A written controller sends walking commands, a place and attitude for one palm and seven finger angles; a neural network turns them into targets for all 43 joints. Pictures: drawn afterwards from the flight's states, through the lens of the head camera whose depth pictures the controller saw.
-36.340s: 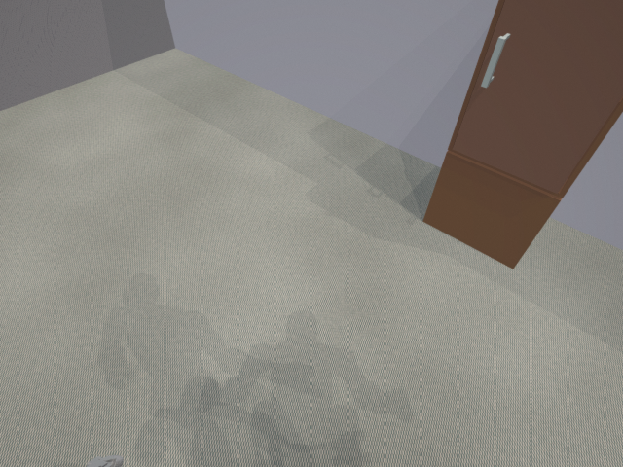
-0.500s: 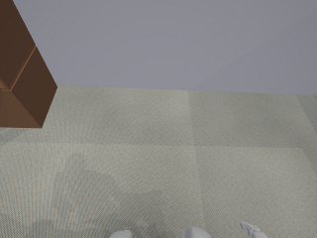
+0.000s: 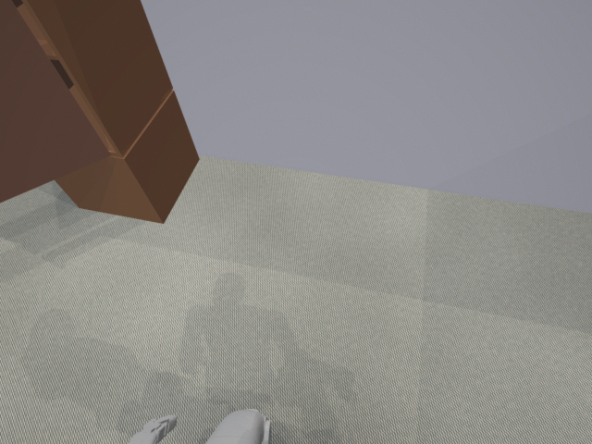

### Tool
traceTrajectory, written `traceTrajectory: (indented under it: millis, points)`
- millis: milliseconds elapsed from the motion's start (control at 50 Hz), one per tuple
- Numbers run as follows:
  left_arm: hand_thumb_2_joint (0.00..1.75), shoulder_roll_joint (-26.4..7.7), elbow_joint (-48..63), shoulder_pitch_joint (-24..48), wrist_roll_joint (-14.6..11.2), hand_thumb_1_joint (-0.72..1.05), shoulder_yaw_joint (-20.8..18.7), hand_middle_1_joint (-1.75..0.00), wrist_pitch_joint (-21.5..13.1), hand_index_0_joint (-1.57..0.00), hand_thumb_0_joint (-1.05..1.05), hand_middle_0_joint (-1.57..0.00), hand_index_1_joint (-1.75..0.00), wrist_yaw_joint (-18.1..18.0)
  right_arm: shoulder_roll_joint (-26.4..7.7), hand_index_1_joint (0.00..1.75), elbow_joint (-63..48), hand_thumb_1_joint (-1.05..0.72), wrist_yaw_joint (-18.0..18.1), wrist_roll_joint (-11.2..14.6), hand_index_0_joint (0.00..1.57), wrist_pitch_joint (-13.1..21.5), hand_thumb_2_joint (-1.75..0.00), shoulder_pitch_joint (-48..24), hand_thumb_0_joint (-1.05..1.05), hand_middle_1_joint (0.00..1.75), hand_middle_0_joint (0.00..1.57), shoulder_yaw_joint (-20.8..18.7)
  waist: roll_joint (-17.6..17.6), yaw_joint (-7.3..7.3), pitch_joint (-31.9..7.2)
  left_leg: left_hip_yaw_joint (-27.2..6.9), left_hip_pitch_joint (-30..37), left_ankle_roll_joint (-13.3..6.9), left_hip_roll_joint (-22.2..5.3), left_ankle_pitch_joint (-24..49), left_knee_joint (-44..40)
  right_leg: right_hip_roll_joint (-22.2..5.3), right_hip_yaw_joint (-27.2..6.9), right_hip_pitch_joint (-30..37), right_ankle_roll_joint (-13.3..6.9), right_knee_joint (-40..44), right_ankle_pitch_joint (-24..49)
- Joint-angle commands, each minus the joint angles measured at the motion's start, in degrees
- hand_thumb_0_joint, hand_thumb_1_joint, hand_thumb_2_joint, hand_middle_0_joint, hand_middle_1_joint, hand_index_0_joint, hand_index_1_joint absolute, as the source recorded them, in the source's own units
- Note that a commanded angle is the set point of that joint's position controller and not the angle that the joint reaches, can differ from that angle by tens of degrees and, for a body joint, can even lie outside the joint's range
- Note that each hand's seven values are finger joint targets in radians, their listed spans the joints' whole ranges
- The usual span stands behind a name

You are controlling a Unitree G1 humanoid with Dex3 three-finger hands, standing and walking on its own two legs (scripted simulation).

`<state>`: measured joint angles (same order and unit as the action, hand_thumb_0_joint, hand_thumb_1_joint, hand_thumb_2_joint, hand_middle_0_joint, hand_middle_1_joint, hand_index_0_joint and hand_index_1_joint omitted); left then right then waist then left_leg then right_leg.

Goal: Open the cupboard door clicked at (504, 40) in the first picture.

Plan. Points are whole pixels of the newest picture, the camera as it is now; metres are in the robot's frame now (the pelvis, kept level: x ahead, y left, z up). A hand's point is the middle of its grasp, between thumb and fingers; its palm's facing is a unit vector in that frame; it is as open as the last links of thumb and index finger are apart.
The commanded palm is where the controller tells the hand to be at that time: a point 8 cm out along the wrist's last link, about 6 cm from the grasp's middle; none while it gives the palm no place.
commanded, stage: turn to face it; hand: left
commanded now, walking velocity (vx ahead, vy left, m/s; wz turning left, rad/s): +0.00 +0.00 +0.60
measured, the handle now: out of the picture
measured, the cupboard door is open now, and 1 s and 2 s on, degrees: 47 47 47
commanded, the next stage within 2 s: take the last steps up to it in 0.86 s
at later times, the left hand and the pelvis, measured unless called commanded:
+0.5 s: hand out of the picture +0.02 +0.26 -0.17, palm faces +0.33 -0.91 -0.25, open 7.4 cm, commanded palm none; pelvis +0.01 +0.02 +0.00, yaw +17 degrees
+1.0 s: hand out of the picture -0.02 +0.15 -0.16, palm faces +0.54 -0.80 -0.25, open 7.3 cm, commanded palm none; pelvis +0.03 -0.04 +0.00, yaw +32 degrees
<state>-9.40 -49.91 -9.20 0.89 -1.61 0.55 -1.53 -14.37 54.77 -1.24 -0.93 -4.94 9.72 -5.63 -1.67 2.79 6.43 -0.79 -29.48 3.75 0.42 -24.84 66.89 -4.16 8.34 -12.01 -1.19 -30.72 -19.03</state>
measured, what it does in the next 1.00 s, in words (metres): steps on the spot, turning left: left foot, then right foot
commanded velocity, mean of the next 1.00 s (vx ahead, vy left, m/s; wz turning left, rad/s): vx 0.02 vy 0.01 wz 0.44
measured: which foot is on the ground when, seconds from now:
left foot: up 0.00-0.22, down 0.24-0.70, up 0.72-1.00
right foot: down 0.00-0.24, up 0.26-0.68, down 0.70-1.00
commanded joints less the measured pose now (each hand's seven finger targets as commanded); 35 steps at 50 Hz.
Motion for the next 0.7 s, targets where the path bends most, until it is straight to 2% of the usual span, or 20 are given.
traceTrajectory:
  millis: [0, 40, 100, 140, 180, 200, 220, 240, 260, 280, 320, 360, 480, 520, 560, 600, 620, 640, 660, 680]
  points:
    - [0.90, -11.7, 2.3, -5.3, 0.2, 0.90, -3.5, -0.30, -1.5, -0.20, 0.00, -0.20, -0.30, -0.7, -1.9, 0.30, -5.4, -0.90, -0.4, 0.2, 0.20, 1.4, -0.90, -5.3, 0.00, 0.30, 0.20, 0.6, 11.5, -4.13, -7.5, 3.1, -3.1, 0.5, -1.5, -0.4, -8.3, -14.6, -4.4, 12.2, -4.2, 7.4, 40.7]
    - [0.90, -12.1, 1.3, -7.2, 0.4, 0.90, -3.7, -0.30, -1.5, -0.20, 0.00, -0.20, -0.30, -0.6, -1.4, 0.30, -5.5, -0.90, -0.6, 0.2, 0.20, 1.6, -0.90, -6.8, 0.00, 0.30, 0.20, 0.9, 12.7, -5.05, -7.6, 4.6, -1.3, 0.1, -1.2, -1.0, -13.5, -15.1, -3.6, 13.4, -4.1, 6.5, 43.1]
    - [0.90, -13.6, 0.9, -8.1, 0.6, 0.90, -4.3, -0.30, -1.3, -0.20, 0.00, -0.20, -0.30, -0.5, -1.4, 0.30, -6.3, -0.90, -0.6, 0.4, 0.20, 1.9, -0.90, -8.3, 0.00, 0.30, 0.20, 1.2, 13.4, -5.54, -7.2, 6.2, 2.1, -1.0, -0.8, -1.5, -20.1, -16.8, -2.8, 12.4, -4.7, 5.1, 43.3]
    - [0.90, -14.1, 0.6, -7.4, 0.8, 0.90, -4.7, -0.30, -1.2, -0.20, 0.00, -0.20, -0.30, -0.4, -1.6, 0.30, -6.5, -0.90, -0.6, 0.5, 0.20, 2.3, -0.90, -7.0, 0.00, 0.30, 0.20, 1.2, 13.5, -4.62, -8.3, 7.2, 5.9, -1.8, -0.5, -0.4, -25.8, -17.6, -1.8, 11.5, -4.2, 2.7, 41.7]
    - [0.90, -15.1, 0.9, -6.0, 0.2, 0.90, -5.0, -0.30, -1.2, -0.20, 0.00, -0.20, -0.30, 0.0, -3.5, 0.30, -5.8, -0.90, -0.4, 0.1, 0.20, 2.8, -0.90, -2.3, 0.00, 0.30, 0.20, 0.7, 11.5, -1.51, -10.8, 8.4, 16.0, -2.9, 0.8, 8.2, -36.7, -16.4, 1.9, 7.3, -1.5, -5.1, 40.1]
    - [0.90, -14.4, 1.5, -5.3, -0.2, 0.90, -4.9, -0.30, -1.1, -0.20, 0.00, -0.20, -0.30, 0.4, -7.0, 0.30, -4.9, -0.90, -0.3, -0.2, 0.20, 3.3, -0.90, 2.2, 0.00, 0.30, 0.20, -0.2, 4.2, 1.27, -14.2, 3.6, 28.1, -5.3, -3.6, 20.7, -41.5, -14.6, 3.9, -1.6, 1.5, -15.5, 31.5]
    - [0.90, -9.8, 4.2, -3.7, -0.7, 0.90, -3.8, -0.30, -0.8, -0.20, 0.00, -0.20, -0.30, 1.0, -14.3, 0.30, -4.4, -0.90, 0.2, -0.7, 0.20, 3.8, -0.90, 6.8, 0.00, 0.30, 0.20, -2.2, -15.5, 3.80, -16.0, -21.1, 38.0, -15.0, -21.8, 45.9, -43.0, -4.8, 4.2, -20.5, 6.0, -30.8, -12.6]
    - [0.90, -10.1, 6.4, 1.4, 0.0, 0.90, -3.0, -0.30, 0.0, -0.20, 0.00, -0.20, -0.30, 0.4, -15.9, 0.30, -3.2, -0.90, 0.4, 0.0, 0.20, 3.0, -0.90, 10.6, 0.00, 0.30, 0.20, -2.1, -9.9, 4.70, -15.0, -22.0, 33.9, -18.5, -25.7, 51.6, -43.0, -3.6, -3.7, -22.0, 5.2, -36.3, -19.9]
    - [0.90, -9.3, 5.7, 2.5, -0.1, 0.90, -3.2, -0.30, 0.5, -0.20, 0.00, -0.20, -0.30, -0.2, -14.5, 0.30, -3.5, -0.90, 1.4, -0.1, 0.20, 3.4, -0.90, 8.8, 0.00, 0.30, 0.20, -1.7, -11.6, 3.52, -14.6, -21.3, 31.8, -18.0, -23.4, 50.2, -43.4, -3.8, -6.9, -23.7, 5.4, -38.1, -17.8]
    - [0.90, -9.9, 4.6, 2.5, -0.1, 0.90, -3.4, -0.30, 0.8, -0.20, 0.00, -0.20, -0.30, -0.1, -13.1, 0.30, -4.8, -0.90, 2.0, -0.3, 0.20, 3.4, -0.90, 5.0, 0.00, 0.30, 0.20, -1.4, -11.6, 2.28, -11.2, -18.3, 27.0, -16.5, -20.6, 43.5, -44.7, -4.0, -8.3, -23.3, 5.7, -39.0, -14.3]
    - [0.90, -10.2, 2.2, 0.0, 0.2, 0.90, -3.8, -0.30, 1.3, -0.20, 0.00, -0.20, -0.30, 0.6, -10.4, 0.30, -6.2, -0.90, 2.2, -0.4, 0.20, 3.8, -0.90, -0.2, 0.00, 0.30, 0.20, -0.3, -6.6, -1.12, -7.6, -13.0, 21.3, -13.6, -15.5, 35.9, -47.3, -3.3, -8.8, -21.3, 6.0, -39.2, -6.3]
    - [0.90, -9.9, 1.2, -1.9, 0.3, 0.90, -3.9, -0.30, 1.3, -0.20, 0.00, -0.20, -0.30, 0.9, -9.7, 0.30, -6.4, -0.90, 2.1, -0.3, 0.20, 4.3, -0.90, -1.1, 0.00, 0.30, 0.20, 0.1, -4.2, -2.54, -8.1, -10.9, 20.0, -12.7, -13.7, 33.7, -48.1, -2.9, -8.8, -19.4, 6.3, -37.4, -3.1]
    - [0.90, -8.7, 2.6, 0.5, 0.2, 0.90, -3.4, -0.30, 1.3, -0.20, 0.00, -0.20, -0.30, 0.8, -9.7, 0.30, -5.5, -0.90, 1.8, -0.5, 0.20, 4.1, -0.90, 1.0, 0.00, 0.30, 0.20, -0.2, -5.8, -1.75, -7.9, -14.4, 19.6, -13.9, -12.9, 28.6, -48.0, -0.8, -8.1, -17.3, 6.6, -27.0, -4.1]
    - [0.90, -8.3, 3.3, 1.5, 0.1, 0.90, -3.1, -0.30, 1.2, -0.20, 0.00, -0.20, -0.30, 0.8, -9.6, 0.30, -5.4, -0.90, 1.8, -0.7, 0.20, 3.8, -0.90, 1.1, 0.00, 0.30, 0.20, -0.5, -6.2, -1.44, -7.9, -15.1, 18.9, -13.7, -12.3, 27.9, -47.1, 0.6, -7.2, -14.6, 6.3, -21.0, -5.4]
    - [0.90, -8.0, 3.5, 1.3, -0.1, 0.90, -3.0, -0.30, 0.8, -0.20, 0.00, -0.20, -0.30, 0.8, -9.4, 0.30, -5.3, -0.90, 1.7, -0.8, 0.20, 3.5, -0.90, 0.8, 0.00, 0.30, 0.20, -0.7, -8.7, -1.47, -8.3, -16.0, 17.5, -13.2, -11.5, 29.6, -45.6, 2.2, -6.4, -10.5, 5.8, -15.3, -6.1]
    - [0.90, -7.8, 3.1, -0.4, -0.4, 0.90, -2.9, -0.30, 0.5, -0.20, 0.00, -0.20, -0.30, 0.6, -9.2, 0.30, -5.3, -0.90, 1.8, -0.7, 0.20, 3.3, -0.90, 0.6, 0.00, 0.30, 0.20, -0.8, -9.6, -2.11, -9.2, -17.6, 15.8, -12.7, -10.7, 31.9, -43.4, 3.9, -5.9, -5.2, 5.1, -9.0, -3.8]
    - [0.90, -7.9, 2.6, -2.6, -0.5, 0.90, -3.1, -0.30, 0.1, -0.20, 0.00, -0.20, -0.30, 0.5, -8.9, 0.30, -5.5, -0.90, 1.8, -0.5, 0.20, 3.2, -0.90, -0.2, 0.00, 0.30, 0.20, -0.9, -9.0, -3.33, -10.1, -17.3, 14.5, -11.8, -9.9, 31.6, -41.7, 4.2, -5.6, -1.2, 4.8, -3.5, 0.0]
    - [0.90, -9.0, 1.9, -5.1, -0.4, 0.90, -3.4, -0.30, -0.5, -0.20, 0.00, -0.20, -0.30, 0.3, -8.0, 0.30, -5.8, -0.90, 1.7, -0.1, 0.20, 3.2, -0.90, -0.9, 0.00, 0.30, 0.20, -0.8, -6.0, -4.70, -10.6, -16.6, 10.6, -9.9, -8.3, 28.5, -38.6, 3.2, -6.1, 5.6, 4.6, 4.6, 5.9]
    - [0.90, -11.9, 1.3, -7.1, 0.1, 0.90, -4.0, -0.30, -1.2, -0.20, 0.00, -0.20, -0.30, -0.1, -5.3, 0.30, -6.0, -0.90, 1.5, 0.4, 0.20, 3.4, -0.90, 0.2, 0.00, 0.30, 0.20, -0.5, 2.7, -5.35, -12.1, -12.4, 3.1, -6.4, -3.8, 17.5, -31.7, -5.1, -13.6, 14.4, 2.5, 11.4, 9.3]
    - [0.90, -16.4, 1.2, -7.8, 0.8, 0.90, -4.8, -0.30, -1.4, -0.20, 0.00, -0.20, -0.30, -0.5, -1.9, 0.30, -7.3, -0.90, 1.2, 0.6, 0.20, 3.5, -0.90, 0.0, 0.00, 0.30, 0.20, 0.1, 18.0, -5.77, -10.8, -1.6, -5.2, -2.0, 4.9, -6.5, -18.1, -20.3, -27.5, 16.0, -4.3, 13.4, 19.0]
